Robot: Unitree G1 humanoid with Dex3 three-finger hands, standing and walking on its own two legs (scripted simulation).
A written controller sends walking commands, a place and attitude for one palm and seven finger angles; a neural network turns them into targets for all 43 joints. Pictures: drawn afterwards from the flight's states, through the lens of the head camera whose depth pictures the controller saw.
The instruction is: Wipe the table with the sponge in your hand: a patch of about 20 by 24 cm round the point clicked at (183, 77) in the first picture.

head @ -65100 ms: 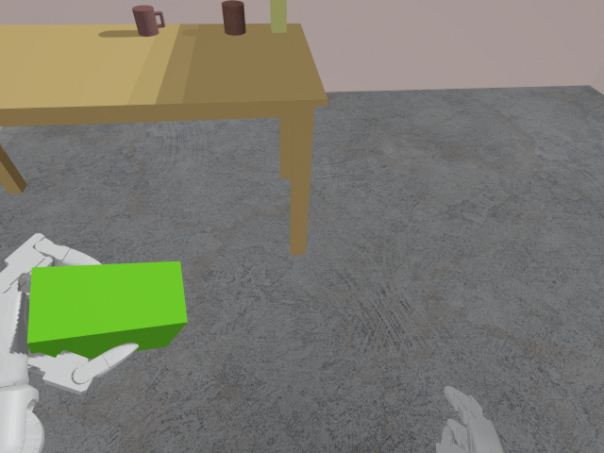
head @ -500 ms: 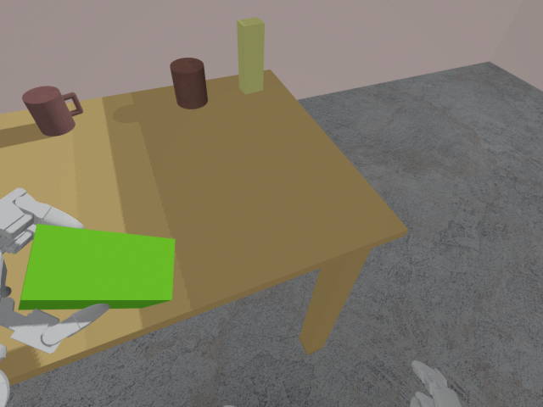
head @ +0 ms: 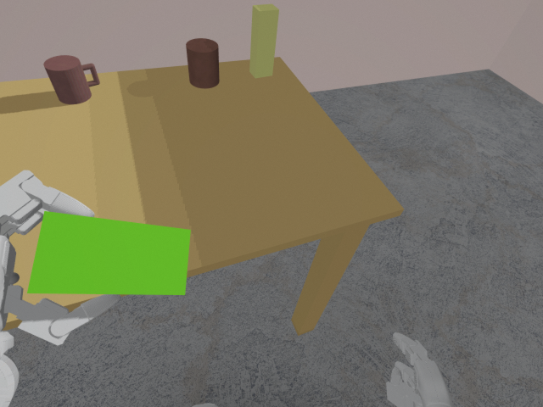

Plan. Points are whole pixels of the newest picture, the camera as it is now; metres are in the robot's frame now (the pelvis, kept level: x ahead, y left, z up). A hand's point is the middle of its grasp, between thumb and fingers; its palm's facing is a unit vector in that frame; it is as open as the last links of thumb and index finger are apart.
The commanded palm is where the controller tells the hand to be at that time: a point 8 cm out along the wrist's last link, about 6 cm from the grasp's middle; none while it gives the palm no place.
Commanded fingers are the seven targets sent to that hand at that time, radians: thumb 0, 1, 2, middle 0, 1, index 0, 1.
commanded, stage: step back with the hand held close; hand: left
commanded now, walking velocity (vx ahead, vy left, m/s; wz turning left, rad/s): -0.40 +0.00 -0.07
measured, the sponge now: (131, 262) +0.24 +0.17 +0.16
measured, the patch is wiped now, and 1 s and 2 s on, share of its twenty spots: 1.00 1.00 1.00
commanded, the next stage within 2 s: stop stepping back and stand still in 0.24 s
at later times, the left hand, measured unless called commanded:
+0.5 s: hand out of the picture +0.05 +0.19 +0.19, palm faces +0.34 -0.85 -0.40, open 10.6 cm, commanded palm +0.00 +0.25 +0.21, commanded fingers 0.00 0.10 1.30 -1.20 -1.60 -1.20 -1.60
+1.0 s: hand out of the picture -0.09 +0.18 +0.19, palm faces +0.38 -0.84 -0.39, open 10.6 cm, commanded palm -0.14 +0.23 +0.21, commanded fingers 0.00 0.10 1.30 -1.20 -1.60 -1.20 -1.60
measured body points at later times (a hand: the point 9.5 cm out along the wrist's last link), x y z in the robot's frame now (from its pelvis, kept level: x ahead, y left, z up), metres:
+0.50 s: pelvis -0.17 -0.03 -0.01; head -0.17 -0.02 +0.44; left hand +0.03 +0.24 +0.21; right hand -0.01 -0.27 -0.08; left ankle -0.21 +0.11 -0.66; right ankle -0.07 -0.14 -0.72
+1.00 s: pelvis -0.29 -0.05 -0.01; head -0.31 -0.04 +0.44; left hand -0.12 +0.22 +0.21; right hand -0.14 -0.29 -0.09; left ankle -0.31 +0.06 -0.72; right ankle -0.21 -0.14 -0.72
